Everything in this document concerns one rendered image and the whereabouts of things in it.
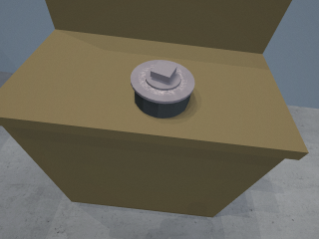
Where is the knob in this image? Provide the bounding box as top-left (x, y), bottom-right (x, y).
top-left (150, 61), bottom-right (177, 83)

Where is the lid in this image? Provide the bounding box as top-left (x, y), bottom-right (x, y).
top-left (131, 60), bottom-right (195, 105)

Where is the pot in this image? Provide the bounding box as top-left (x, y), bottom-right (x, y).
top-left (135, 92), bottom-right (191, 119)

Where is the table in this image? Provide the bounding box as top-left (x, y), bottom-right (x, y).
top-left (0, 0), bottom-right (309, 218)

